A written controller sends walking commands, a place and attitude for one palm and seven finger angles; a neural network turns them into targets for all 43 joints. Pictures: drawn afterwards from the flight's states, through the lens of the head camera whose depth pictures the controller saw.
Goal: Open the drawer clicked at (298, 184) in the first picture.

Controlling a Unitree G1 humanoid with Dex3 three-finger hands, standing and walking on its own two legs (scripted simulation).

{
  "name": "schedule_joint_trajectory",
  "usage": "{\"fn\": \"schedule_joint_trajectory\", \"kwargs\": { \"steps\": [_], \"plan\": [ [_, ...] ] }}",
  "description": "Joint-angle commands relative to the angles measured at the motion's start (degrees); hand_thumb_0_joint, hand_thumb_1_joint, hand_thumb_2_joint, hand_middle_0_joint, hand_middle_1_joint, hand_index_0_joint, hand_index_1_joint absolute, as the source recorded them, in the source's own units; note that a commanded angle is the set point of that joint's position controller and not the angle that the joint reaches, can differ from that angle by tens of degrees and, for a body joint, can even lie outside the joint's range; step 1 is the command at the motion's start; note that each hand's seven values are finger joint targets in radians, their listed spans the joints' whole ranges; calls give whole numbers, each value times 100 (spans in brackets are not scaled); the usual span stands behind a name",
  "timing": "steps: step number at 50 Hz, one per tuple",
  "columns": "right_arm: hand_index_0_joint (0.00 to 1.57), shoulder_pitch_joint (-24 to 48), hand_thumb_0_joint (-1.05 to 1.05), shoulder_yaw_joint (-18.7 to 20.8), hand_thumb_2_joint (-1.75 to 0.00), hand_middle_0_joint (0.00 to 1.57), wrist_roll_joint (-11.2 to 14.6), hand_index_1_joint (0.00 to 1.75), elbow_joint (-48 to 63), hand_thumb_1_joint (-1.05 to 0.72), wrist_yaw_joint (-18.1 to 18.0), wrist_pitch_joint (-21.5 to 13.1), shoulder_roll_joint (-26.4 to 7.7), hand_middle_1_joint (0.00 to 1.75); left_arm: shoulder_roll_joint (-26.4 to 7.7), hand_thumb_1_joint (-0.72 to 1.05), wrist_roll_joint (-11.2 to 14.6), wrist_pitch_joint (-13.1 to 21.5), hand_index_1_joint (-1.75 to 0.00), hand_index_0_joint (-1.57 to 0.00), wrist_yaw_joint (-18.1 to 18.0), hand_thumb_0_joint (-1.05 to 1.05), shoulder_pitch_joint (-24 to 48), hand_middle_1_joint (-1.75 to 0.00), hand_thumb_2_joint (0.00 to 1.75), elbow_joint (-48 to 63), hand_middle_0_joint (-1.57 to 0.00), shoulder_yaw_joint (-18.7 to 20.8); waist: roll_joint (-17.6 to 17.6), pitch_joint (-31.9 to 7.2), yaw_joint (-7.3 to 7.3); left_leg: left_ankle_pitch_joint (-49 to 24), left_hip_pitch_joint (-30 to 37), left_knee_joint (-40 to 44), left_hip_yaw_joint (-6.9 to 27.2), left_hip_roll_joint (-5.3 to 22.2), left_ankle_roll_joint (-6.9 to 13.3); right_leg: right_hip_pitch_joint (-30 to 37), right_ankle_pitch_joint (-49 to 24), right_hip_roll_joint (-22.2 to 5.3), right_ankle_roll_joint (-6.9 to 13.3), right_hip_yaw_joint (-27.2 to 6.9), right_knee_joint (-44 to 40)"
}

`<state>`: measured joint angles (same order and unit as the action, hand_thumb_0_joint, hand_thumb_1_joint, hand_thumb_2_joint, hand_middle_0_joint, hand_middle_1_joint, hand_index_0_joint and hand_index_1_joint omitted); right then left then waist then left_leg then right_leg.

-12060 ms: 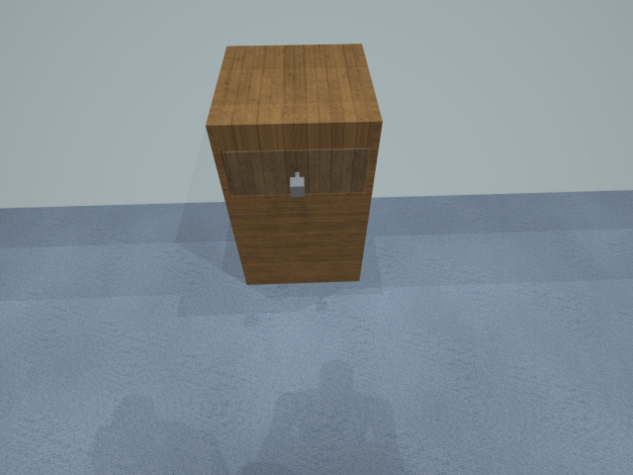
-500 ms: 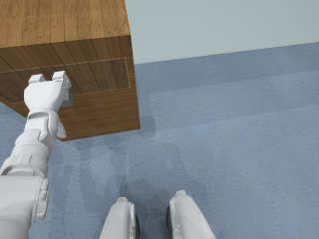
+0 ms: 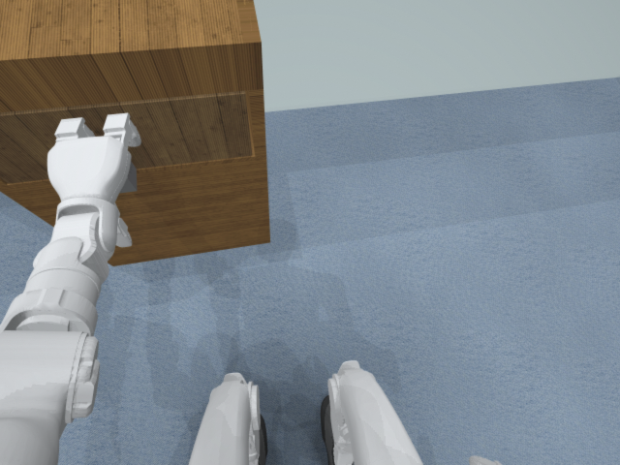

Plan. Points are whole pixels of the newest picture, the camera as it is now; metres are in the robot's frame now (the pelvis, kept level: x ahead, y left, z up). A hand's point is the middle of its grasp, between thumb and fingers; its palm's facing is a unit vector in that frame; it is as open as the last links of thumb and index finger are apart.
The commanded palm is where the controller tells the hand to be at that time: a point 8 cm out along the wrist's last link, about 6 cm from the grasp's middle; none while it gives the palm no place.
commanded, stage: lower the fingers behind the handle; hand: left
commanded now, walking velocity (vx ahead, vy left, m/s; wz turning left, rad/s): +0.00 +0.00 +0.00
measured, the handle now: (118, 163) +0.53 +0.25 -0.07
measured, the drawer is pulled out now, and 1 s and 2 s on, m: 0.00 0.00 0.01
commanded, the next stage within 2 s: close the thumb around the handle in 0.90 s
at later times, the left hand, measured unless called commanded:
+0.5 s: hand (117, 199) +0.48 +0.25 -0.09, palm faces -0.01 -0.03 -1.00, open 13.9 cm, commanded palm +0.47 +0.23 -0.04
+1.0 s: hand (116, 197) +0.48 +0.25 -0.09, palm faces -0.04 -0.03 -1.00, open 14.0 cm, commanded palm +0.47 +0.23 -0.04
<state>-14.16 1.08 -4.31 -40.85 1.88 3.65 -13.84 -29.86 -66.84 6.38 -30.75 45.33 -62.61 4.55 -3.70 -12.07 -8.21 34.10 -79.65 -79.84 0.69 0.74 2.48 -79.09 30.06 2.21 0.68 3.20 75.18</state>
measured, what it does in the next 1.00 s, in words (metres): stands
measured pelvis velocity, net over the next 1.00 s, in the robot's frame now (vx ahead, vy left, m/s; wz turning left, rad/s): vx -0.02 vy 0.00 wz -0.01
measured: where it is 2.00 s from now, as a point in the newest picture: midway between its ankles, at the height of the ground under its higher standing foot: outside the picture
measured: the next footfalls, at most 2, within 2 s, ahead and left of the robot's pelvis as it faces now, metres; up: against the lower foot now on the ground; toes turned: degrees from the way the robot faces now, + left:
none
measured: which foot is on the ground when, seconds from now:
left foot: down 0.00-1.00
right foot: down 0.00-1.00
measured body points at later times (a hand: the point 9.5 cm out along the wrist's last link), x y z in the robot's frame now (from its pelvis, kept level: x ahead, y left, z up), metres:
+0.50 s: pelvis -0.02 +0.00 -0.03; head +0.18 +0.02 +0.37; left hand +0.48 +0.25 -0.03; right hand +0.02 -0.27 -0.16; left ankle +0.01 +0.09 -0.59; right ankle +0.04 -0.12 -0.59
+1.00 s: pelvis -0.02 +0.00 -0.04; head +0.18 +0.01 +0.37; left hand +0.48 +0.25 -0.03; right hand +0.02 -0.27 -0.17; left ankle +0.01 +0.09 -0.59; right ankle +0.04 -0.12 -0.59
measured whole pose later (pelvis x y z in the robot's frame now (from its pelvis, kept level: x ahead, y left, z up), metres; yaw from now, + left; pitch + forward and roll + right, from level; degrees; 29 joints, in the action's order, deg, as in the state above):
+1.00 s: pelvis -0.02 +0.00 -0.04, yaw -1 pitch +36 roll -4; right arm -14.7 0.6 -3.7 -40.5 1.5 2.2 -14.2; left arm -33.0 -65.7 6.7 -27.9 47.1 -61.0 5.6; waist -3.8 -12.0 -8.2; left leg 35.6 -88.9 -88.0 0.9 1.1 2.3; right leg -88.5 31.3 2.4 1.0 3.7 83.3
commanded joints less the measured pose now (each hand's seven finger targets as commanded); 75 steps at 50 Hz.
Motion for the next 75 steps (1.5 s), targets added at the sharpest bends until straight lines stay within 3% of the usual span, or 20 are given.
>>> {"fn": "schedule_joint_trajectory", "kwargs": {
  "steps": [1, 7, 11, 13, 15, 19, 23, 25, 28, 31, 34, 38, 42, 44, 50, 58, 66, 72, 74, 75],
  "plan": [
    [20, -1037, 0, 327, -90, 20, -7, 30, 228, -90, -19, -77, -1059, 30, -1293, -50, 57, -251, -120, -30, -323, 0, 1664, -120, 30, 550, -30, 227, -412, -2871, -37, -2488, 2093, 747, 183, -3, -11, 1480, -1796, 112, 163, 4, -622],
    [20, -1102, 0, 384, -90, 20, 9, 30, 212, -90, -33, -129, -1063, 30, -1328, -50, 140, -81, -120, -30, -77, 0, 1992, -120, 30, 1080, -30, 184, -531, -3463, -89, -2673, 2385, 638, 263, 17, -20, 1512, -1960, 103, 158, -12, -497],
    [20, -1094, 0, 351, -90, 20, 10, 30, 169, -90, -50, -103, -1074, 30, -1348, -50, 94, -93, -120, -30, -87, 0, 1805, -120, 30, 790, -30, 203, -418, -3051, -86, -2316, 1949, 533, 218, 8, 5, 1271, -1655, 114, 160, -14, -450],
    [20, -1064, 0, 327, -90, 20, -2, 30, 187, -90, -58, -94, -1090, 30, -1577, -50, 56, -18, -120, -30, -135, 0, 1945, -120, 30, 959, -30, 359, -593, -3152, -4, -2317, 1981, 526, 246, 11, -14, 1194, -1572, 104, 177, -16, -366],
    [20, -1048, 0, 347, -90, 20, -20, 30, 174, -90, -52, -125, -1069, 30, -1480, -50, 22, 42, -120, -30, -220, 0, 1999, -120, 30, 1014, -30, 315, -662, -3260, -45, -2299, 1994, 443, 266, 10, -18, 1058, -1504, 106, 181, -7, -312],
    [20, -1036, 0, 323, -90, 20, -25, 30, 163, -90, -30, -143, -1085, 30, -1522, -50, -3, -26, -120, -30, -300, 0, 1964, -120, 30, 764, -30, 352, -565, -2998, -68, -2094, 1711, 359, 266, 24, -16, 881, -1311, 114, 178, 24, -228],
    [20, -1072, 0, 315, -90, 20, -27, 30, 151, -90, -23, -189, -1101, 30, -1647, -50, -15, -86, -120, -30, -325, 0, 2220, -120, 30, 785, -30, 371, -687, -3312, -99, -2087, 1650, 265, 265, 12, -15, 935, -1344, 105, 163, 15, -110],
    [20, -1074, 0, 326, -90, 20, -12, 30, 141, -90, -7, -198, -1094, 30, -1443, -50, -7, -196, -120, -30, -298, 0, 2133, -120, 30, 590, -30, 228, -623, -3264, -159, -2043, 1597, 216, 262, 16, -15, 833, -1302, 111, 156, 33, -95],
    [20, -1099, 0, 289, -90, 20, 19, 30, 171, -90, -23, -205, -1128, 30, -1760, -50, 28, -302, -120, -30, -215, 0, 2274, -120, 30, 708, -30, 370, -580, -3381, -113, -1965, 1492, 238, 235, 9, 3, 1049, -1328, 104, 138, 11, -96],
    [20, -1096, 0, 305, -90, 20, 47, 30, 194, -90, -26, -216, -1097, 30, -1552, -50, 58, -376, -120, -30, -94, 0, 2300, -120, 30, 874, -30, 184, -769, -3548, -110, -2012, 1698, 270, 251, 3, -17, 1029, -1330, 107, 150, 21, -129],
    [20, -1080, 0, 268, -90, 20, 82, 30, 202, -90, -61, -220, -1092, 30, -1590, -50, 184, -418, -120, -30, 66, 0, 2115, -120, 30, 698, -30, 202, -414, -3265, -156, -1789, 1356, 244, 191, -6, 44, 1161, -1265, 124, 119, -23, -203],
    [20, -1080, 0, 235, -90, 20, 83, 30, 217, -90, -105, -252, -1076, 30, -1776, -50, 139, -265, -120, -30, 193, 0, 2228, -120, 30, 930, -30, 252, -643, -3317, -110, -1696, 1310, 238, 167, -8, 52, 1147, -1196, 110, 139, -62, -174],
    [20, -1049, 0, 229, -90, 20, 71, 30, 234, -90, -126, -256, -1043, 30, -1642, -50, 184, -122, -120, -30, 229, 0, 1927, -120, 30, 781, -30, 262, -363, -2987, -107, -1693, 1112, 202, 150, -5, 73, 1113, -1215, 114, 141, -68, -190],
    [20, -1087, 0, 243, -90, 20, 65, 30, 250, -90, -130, -261, -1048, 30, -1780, -50, 180, -11, -120, -30, 195, 0, 1917, -120, 30, 945, -30, 369, -428, -3189, -42, -1763, 1085, 141, 124, -15, 74, 1232, -1336, 117, 139, -104, -133],
    [20, -1091, 0, 306, -90, 20, 37, 30, 233, -90, -87, -215, -1048, 30, -1545, -50, 78, 43, -120, -30, -17, 0, 1868, -120, 30, 1119, -30, 301, -689, -3305, -17, -2143, 1552, 171, 214, 31, 5, 920, -1441, 118, 167, -10, -48],
    [20, -1124, 0, 341, -90, 20, 30, 30, 175, -90, -48, -146, -1078, 30, -1535, -5, 117, -181, -125, -33, -121, 0, 1915, -125, 49, 1179, -33, 343, -707, -3573, -20, -2539, 1977, 257, 269, 54, -34, 1069, -1774, 105, 153, 28, -72],
    [20, -1049, 0, 300, -90, 20, 40, 30, 181, -90, -66, -156, -1058, 30, -1439, 40, 122, -209, -130, -36, -9, 0, 1918, -130, 68, 915, -36, 199, -420, -3052, -108, -2092, 1557, 280, 213, 28, 20, 1060, -1501, 114, 148, 4, -191],
    [20, -1048, 0, 308, -90, 20, 14, 30, 206, -90, -55, -153, -1051, 30, -1422, 73, 62, -98, -133, -39, -13, 0, 1871, -133, 83, 954, -39, 228, -669, -3263, -35, -2312, 1784, 271, 256, 32, -22, 937, -1564, 110, 186, 23, -98],
    [20, -1081, 0, 337, -90, 20, 18, 30, 200, -90, -48, -159, -1031, 30, -1195, 84, 94, -93, -134, -40, -48, 0, 1899, -134, 88, 942, -40, 93, -641, -3199, -100, -2315, 1816, 249, 253, 37, -13, 872, -1558, 117, 167, 29, -131],
    [20, -1075, 0, 326, -90, 20, 18, 30, 206, -90, -43, -156, -1044, 30, -1308, 90, 93, -104, -135, -40, -57, 0, 1829, -135, 90, 905, -40, 181, -559, -3184, -55, -2282, 1718, 251, 234, 28, -10, 959, -1567, 120, 172, 20, -131]
  ]
}}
